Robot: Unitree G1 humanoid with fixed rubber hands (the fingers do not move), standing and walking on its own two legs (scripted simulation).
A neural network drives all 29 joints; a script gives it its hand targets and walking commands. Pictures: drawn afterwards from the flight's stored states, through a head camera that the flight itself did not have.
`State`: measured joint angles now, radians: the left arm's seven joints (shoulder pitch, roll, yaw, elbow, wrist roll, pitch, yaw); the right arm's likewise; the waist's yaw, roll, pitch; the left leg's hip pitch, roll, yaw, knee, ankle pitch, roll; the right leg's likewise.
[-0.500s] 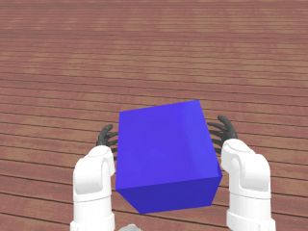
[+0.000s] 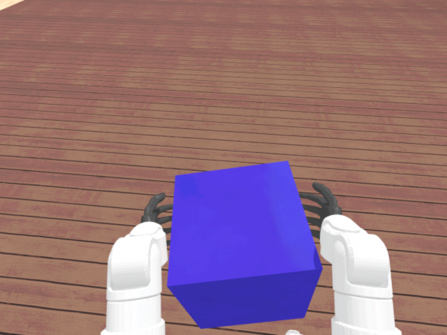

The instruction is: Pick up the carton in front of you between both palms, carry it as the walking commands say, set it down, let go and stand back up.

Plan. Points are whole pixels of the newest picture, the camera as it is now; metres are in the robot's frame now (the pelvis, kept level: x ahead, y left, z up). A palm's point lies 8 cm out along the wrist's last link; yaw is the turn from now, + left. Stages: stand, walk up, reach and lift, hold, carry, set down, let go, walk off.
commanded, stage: carry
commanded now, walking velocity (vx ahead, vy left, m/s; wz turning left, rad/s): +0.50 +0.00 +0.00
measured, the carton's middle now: (242, 249) +0.29 -0.01 -0.01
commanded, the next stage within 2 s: none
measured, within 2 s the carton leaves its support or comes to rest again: neither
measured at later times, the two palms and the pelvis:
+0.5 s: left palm (188, 125) +0.57 +0.11 +0.08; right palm (304, 118) +0.60 -0.18 +0.08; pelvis +0.32 -0.05 +0.00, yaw +3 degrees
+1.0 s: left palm (184, 79) +0.82 +0.15 +0.08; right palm (277, 73) +0.83 -0.14 +0.09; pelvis +0.55 +0.00 -0.01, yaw +1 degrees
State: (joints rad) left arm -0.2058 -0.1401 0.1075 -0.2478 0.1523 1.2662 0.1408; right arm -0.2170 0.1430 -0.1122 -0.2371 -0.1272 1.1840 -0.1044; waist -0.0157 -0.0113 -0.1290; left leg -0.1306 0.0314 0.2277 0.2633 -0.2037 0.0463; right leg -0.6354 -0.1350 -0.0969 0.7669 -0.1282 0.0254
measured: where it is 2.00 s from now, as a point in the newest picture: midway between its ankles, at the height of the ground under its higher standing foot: (234, 277)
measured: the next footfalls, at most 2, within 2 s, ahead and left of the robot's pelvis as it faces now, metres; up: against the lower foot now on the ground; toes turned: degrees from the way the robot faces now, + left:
right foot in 0.20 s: +0.32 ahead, -0.14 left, +0.00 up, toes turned -11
left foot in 0.66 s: +0.61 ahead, +0.08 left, +0.00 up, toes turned -8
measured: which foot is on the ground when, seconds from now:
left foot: down 0.00-0.22, up 0.24-0.64, down 0.66-1.00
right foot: up 0.00-0.18, down 0.20-0.68, up 0.70-0.90, down 0.92-1.00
